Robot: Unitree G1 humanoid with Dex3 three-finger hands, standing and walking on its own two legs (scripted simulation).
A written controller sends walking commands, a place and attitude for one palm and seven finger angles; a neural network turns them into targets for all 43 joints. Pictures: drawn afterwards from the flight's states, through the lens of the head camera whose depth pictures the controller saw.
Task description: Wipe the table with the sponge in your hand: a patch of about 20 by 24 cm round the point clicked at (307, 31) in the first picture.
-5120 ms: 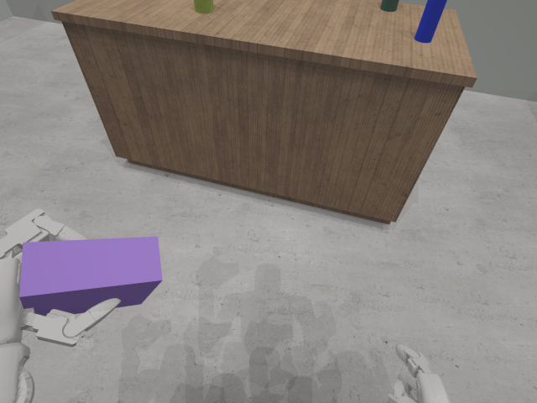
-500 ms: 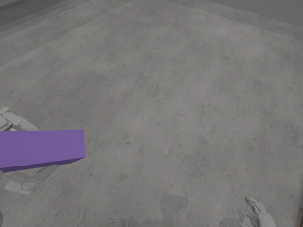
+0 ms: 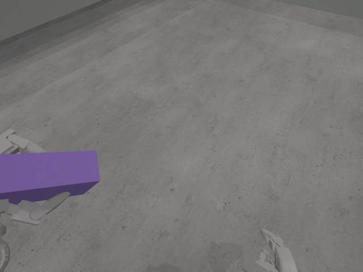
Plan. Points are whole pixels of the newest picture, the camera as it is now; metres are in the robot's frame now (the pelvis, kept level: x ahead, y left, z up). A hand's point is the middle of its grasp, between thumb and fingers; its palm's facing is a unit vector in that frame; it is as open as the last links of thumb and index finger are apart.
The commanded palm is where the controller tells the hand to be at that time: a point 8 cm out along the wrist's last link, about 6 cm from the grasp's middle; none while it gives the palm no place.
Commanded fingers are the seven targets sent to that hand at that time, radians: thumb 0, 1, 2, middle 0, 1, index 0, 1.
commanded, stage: walk to a spot facing it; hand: left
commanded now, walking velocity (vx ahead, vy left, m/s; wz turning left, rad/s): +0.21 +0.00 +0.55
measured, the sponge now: (63, 177) +0.23 +0.21 +0.16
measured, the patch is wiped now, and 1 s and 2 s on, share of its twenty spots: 0.00 0.00 0.00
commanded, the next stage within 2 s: turn to face it in 0.04 s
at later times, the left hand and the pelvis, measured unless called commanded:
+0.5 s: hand (67, 124) +0.33 +0.24 +0.18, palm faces +0.41 -0.81 -0.43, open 9.5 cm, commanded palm +0.27 +0.27 +0.19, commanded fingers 0.00 0.10 1.30 -1.20 -1.60 -1.20 -1.60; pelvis +0.09 +0.00 +0.01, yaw -3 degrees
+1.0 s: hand (156, 116) +0.35 +0.07 +0.19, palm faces +0.06 -0.84 -0.54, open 9.5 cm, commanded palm +0.30 +0.14 +0.19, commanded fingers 0.00 0.10 1.30 -1.20 -1.60 -1.20 -1.60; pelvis +0.06 -0.07 +0.01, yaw -19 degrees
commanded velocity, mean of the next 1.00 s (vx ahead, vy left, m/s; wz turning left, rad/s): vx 0.02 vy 0.00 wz -0.47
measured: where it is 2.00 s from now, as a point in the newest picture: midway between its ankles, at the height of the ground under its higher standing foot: outside the picture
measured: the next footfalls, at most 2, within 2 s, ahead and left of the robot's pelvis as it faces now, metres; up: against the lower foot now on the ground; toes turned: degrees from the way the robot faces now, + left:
left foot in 0.34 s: +0.16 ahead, +0.14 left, +0.00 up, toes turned +11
right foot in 0.68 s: +0.15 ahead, -0.15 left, +0.00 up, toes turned -17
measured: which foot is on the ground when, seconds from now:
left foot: up 0.00-0.32, down 0.34-0.70, up 0.72-1.00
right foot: down 0.00-0.36, up 0.38-0.66, down 0.68-1.00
